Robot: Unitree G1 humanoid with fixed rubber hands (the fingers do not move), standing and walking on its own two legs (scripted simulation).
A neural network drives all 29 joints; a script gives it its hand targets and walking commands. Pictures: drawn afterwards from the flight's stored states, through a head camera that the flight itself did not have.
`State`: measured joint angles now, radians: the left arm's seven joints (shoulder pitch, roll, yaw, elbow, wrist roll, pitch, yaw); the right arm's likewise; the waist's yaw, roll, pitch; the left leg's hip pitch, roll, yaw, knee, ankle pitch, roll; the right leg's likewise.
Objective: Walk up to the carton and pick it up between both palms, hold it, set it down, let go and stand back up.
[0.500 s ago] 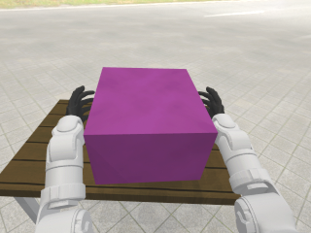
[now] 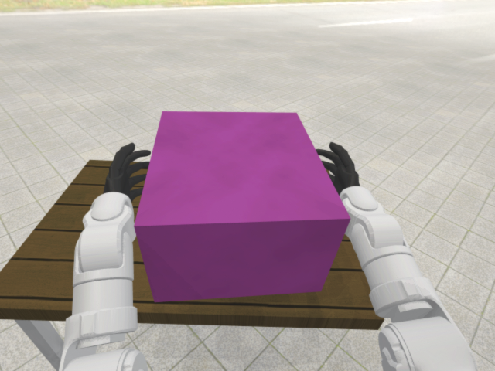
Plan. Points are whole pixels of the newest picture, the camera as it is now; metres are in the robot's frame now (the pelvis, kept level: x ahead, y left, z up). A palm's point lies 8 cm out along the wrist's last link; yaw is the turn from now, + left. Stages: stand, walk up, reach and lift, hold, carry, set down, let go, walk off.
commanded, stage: hold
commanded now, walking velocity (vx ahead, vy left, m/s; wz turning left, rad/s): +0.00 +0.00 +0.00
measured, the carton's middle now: (235, 194) +0.40 +0.00 +0.14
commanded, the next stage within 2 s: none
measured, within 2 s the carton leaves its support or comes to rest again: neither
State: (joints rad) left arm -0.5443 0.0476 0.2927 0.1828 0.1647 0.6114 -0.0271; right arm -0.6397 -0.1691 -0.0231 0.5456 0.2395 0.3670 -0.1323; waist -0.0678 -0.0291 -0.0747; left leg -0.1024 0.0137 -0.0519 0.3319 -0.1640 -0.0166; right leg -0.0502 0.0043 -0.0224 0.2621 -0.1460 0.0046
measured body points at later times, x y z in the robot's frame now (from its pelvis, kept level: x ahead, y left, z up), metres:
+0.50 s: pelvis +0.00 +0.00 +0.00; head -0.05 +0.01 +0.45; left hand +0.37 +0.18 +0.19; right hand +0.38 -0.18 +0.18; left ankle +0.01 +0.13 -0.75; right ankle +0.00 -0.12 -0.75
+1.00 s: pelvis +0.00 +0.00 +0.00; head -0.05 +0.02 +0.45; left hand +0.37 +0.18 +0.19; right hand +0.38 -0.18 +0.18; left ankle +0.01 +0.13 -0.75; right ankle +0.00 -0.12 -0.75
